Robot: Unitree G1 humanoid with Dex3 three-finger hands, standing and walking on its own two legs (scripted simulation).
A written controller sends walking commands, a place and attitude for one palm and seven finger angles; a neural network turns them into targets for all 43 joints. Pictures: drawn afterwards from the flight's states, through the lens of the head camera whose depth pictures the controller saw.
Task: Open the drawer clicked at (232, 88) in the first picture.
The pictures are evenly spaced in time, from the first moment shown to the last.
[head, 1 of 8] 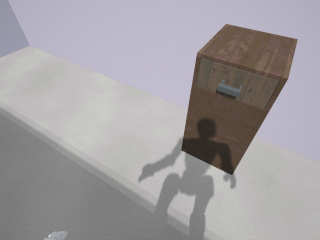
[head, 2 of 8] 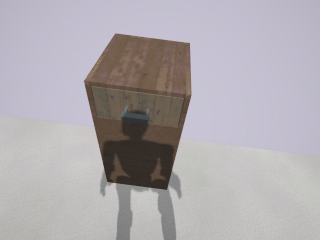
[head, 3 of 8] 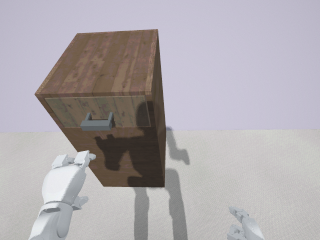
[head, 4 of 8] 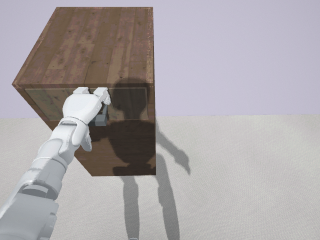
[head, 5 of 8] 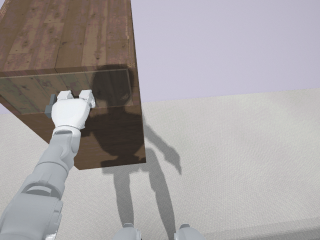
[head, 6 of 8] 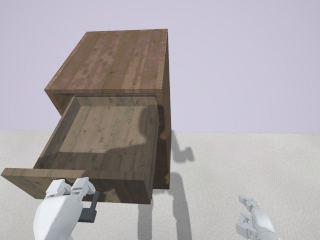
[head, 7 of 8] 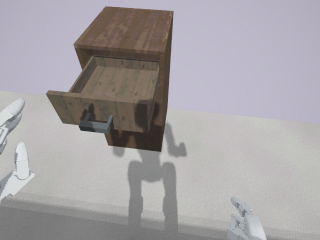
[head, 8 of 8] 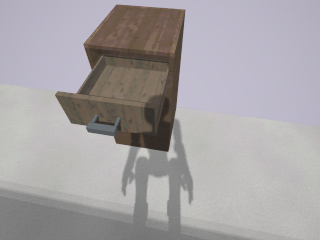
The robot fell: no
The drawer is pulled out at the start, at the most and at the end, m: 0.00 0.30 0.30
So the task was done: yes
